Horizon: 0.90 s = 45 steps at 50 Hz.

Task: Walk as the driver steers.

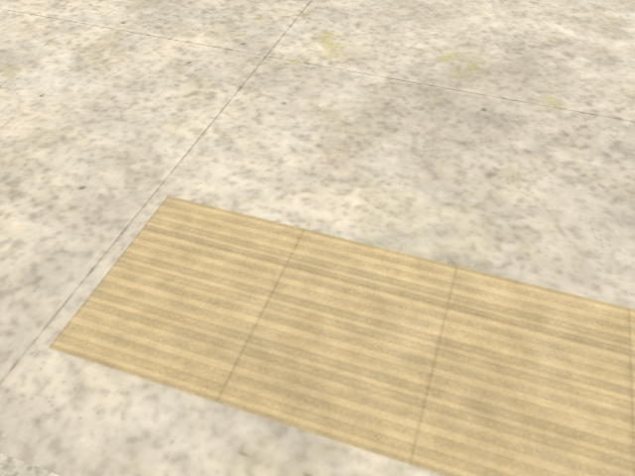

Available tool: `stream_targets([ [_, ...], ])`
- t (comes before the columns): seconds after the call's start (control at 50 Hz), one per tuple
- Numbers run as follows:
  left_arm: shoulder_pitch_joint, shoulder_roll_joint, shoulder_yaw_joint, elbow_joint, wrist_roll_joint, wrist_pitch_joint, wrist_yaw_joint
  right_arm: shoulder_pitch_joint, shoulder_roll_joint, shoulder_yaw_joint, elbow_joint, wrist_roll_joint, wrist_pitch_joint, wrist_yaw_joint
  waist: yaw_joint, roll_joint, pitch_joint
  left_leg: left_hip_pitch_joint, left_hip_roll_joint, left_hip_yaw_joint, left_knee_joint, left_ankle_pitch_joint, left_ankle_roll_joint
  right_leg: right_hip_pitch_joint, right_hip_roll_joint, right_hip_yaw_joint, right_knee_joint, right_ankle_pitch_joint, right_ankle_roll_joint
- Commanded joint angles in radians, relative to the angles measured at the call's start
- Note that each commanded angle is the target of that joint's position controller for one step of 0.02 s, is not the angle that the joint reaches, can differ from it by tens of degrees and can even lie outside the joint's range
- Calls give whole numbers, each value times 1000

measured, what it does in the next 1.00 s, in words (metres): goes down: left foot 0.20 m lower, then right foot 0.21 m lower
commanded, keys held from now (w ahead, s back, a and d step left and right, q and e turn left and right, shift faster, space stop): w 1.00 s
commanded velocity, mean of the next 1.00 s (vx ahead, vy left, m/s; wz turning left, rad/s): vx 0.50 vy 0.00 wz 0.02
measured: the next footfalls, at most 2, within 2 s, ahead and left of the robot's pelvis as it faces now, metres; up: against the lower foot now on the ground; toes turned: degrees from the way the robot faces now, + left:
left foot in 0.46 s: +0.34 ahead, +0.13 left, -0.20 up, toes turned -2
right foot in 0.92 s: +0.67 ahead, -0.14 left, -0.41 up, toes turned -1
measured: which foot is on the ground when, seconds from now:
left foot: up 0.00-0.44, down 0.46-0.92, up 0.94-1.00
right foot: down 0.00-0.46, up 0.48-0.90, down 0.92-1.00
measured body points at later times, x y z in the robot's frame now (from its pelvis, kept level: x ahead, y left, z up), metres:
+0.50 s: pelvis +0.27 +0.02 -0.18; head +0.26 +0.03 +0.27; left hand +0.22 +0.27 -0.33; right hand +0.42 -0.22 -0.28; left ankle +0.31 +0.13 -0.92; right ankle +0.08 -0.12 -0.63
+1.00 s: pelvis +0.59 -0.04 -0.40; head +0.63 -0.06 +0.05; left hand +0.76 +0.18 -0.52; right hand +0.54 -0.28 -0.55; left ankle +0.43 +0.13 -0.84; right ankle +0.63 -0.14 -1.14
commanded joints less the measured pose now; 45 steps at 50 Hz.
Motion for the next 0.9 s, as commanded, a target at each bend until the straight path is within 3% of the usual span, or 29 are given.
stream_targets([
  [0.02,255,-25,-40,89,7,24,-27,21,9,11,-113,30,1,4,-69,61,34,-566,92,3,27,180,7,316,-237,297,-2,772,-176],
  [0.04,188,168,6,115,10,26,-7,-38,55,38,-184,37,16,-1,-121,-79,64,-610,168,29,-50,196,-14,163,-394,624,-156,380,-304],
  [0.06,106,62,-33,72,44,8,11,-132,-22,21,-189,42,32,-7,-115,75,133,-631,198,-106,-241,448,-5,41,-364,633,-167,98,-245],
  [0.08,69,26,-48,69,54,5,31,-149,-43,18,-192,19,40,-9,-117,68,163,-607,204,-93,-319,539,-14,-39,-322,602,-167,37,-201],
  [0.1,-31,17,-68,28,43,1,71,-117,-76,11,-201,-11,48,-7,-181,80,211,-420,231,-42,-632,714,-68,-239,-248,450,-215,172,-177],
  [0.12,6,39,-59,48,20,2,96,-136,-34,16,-211,-56,48,-2,-154,14,175,-312,264,5,-798,866,-103,-232,-216,403,-202,288,-185],
  [0.14,72,58,-58,85,27,0,105,-103,-1,21,-188,-57,46,9,-150,-42,119,-199,262,19,-775,1010,-111,-233,-199,377,-168,342,-175],
  [0.16,73,79,-50,83,8,1,111,-105,-9,13,-186,-51,38,13,-148,-42,104,-170,260,35,-832,1046,-105,-199,-182,342,-145,369,-172],
  [0.18,153,32,-54,96,-14,-10,122,-185,-67,-8,-221,-31,27,27,-98,-36,121,-314,278,-21,-1011,1211,-86,-34,-165,335,-51,221,-155],
  [0.2,228,7,-57,118,-26,-13,128,-274,-64,-8,-240,-31,18,38,-39,-33,132,-424,276,-15,-1116,1229,-79,120,-173,351,-7,173,-149],
  [0.24,250,-21,-61,103,-28,-2,157,-388,-19,2,-268,-60,0,75,22,3,147,-248,234,43,-1457,1468,-93,78,-104,239,42,36,-128],
  [0.28,214,-14,-54,105,-23,18,147,-386,21,5,-278,-56,9,99,37,-40,164,27,190,104,-1517,1468,-93,-106,-73,192,35,-15,-134],
  [0.32,193,-14,-46,114,-28,19,138,-340,-2,-5,-281,-38,18,108,38,-77,189,81,200,84,-1518,1441,-74,-115,-77,185,134,-1,-143],
  [0.38,155,-14,-27,71,-33,21,123,-354,-40,-7,-273,-27,1,108,66,-6,198,-60,230,77,-1624,1255,-64,113,-81,245,332,77,-151],
  [0.42,63,23,-4,82,-29,30,113,-143,-106,-40,-169,-24,-12,103,-41,-44,100,239,266,97,-1699,1244,-40,66,-83,264,576,304,-146],
  [0.44,-49,52,4,90,-26,17,86,206,-168,-77,-44,-42,-15,107,-232,-43,-9,665,201,217,-1574,1271,-10,-136,-63,217,855,558,-130],
  [0.46,-89,38,7,77,-45,-14,78,440,-149,-83,34,-44,-8,99,-353,92,-1,843,306,112,-1805,1259,84,-309,70,172,1293,262,-65],
  [0.48,40,-84,-5,85,-44,-31,68,446,-104,-38,69,-72,-14,97,-272,354,2,1072,432,46,-1427,1686,147,-731,210,185,1661,-589,-37],
  [0.5,83,-52,-14,33,-52,-32,57,355,-43,-12,49,-40,-18,99,-187,371,-42,1071,441,-69,-1397,1592,158,-874,107,235,1449,-433,-60],
  [0.54,37,-16,11,11,-52,-16,76,167,-30,3,18,-31,-21,114,-84,87,-2,710,454,-78,-1487,1158,165,-815,29,183,1193,-136,-70],
  [0.56,-23,-18,6,-42,-63,-6,94,70,-111,-20,14,-50,-31,96,-24,189,5,533,566,-323,-1579,864,233,-791,-42,207,1055,-10,-53],
  [0.58,-136,16,6,-92,-61,13,100,-80,-102,0,-36,-66,-40,63,20,113,136,217,611,-376,-1662,910,257,-704,-98,202,797,112,35],
  [0.6,-180,16,10,-108,-46,18,113,-81,-98,4,-18,-75,-51,30,12,31,151,120,545,-314,-1666,994,246,-605,-116,200,658,168,82],
  [0.62,-112,-32,-1,-68,-27,27,103,-21,-168,-17,16,-102,-56,8,29,64,81,104,492,-278,-1626,1023,240,-500,-105,175,693,272,97],
  [0.66,-208,34,14,-111,-27,16,71,40,-110,-11,33,-54,-67,-25,-18,150,62,245,406,-195,-1535,749,162,-598,-115,218,449,634,57],
  [0.68,-268,21,8,-133,-4,15,54,47,-69,6,39,-29,-67,-43,-21,78,69,120,316,-71,-1516,568,138,-421,-89,181,212,863,48],
  [0.74,-360,-27,-11,-164,-10,25,26,104,-81,10,48,-11,-56,-47,-66,105,96,42,280,-18,-1479,431,130,-184,-30,111,60,941,42],
  [0.84,-513,1,-16,-225,-45,14,-15,209,-63,-6,54,-16,-14,-58,-199,97,169,457,303,-106,-1205,491,101,-376,-100,149,-279,807,15],
  [0.9,-193,61,20,-89,-36,-9,-9,179,-73,-20,70,-37,-13,-31,-64,42,48,376,252,-39,-823,718,74,78,-85,34,-434,843,-46],
])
